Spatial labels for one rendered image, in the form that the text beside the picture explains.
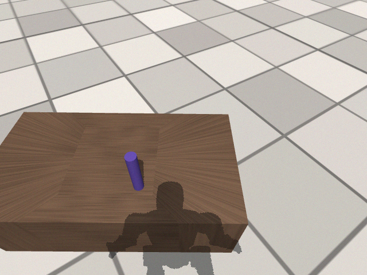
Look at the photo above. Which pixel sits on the can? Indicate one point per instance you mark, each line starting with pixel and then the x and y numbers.
pixel 134 170

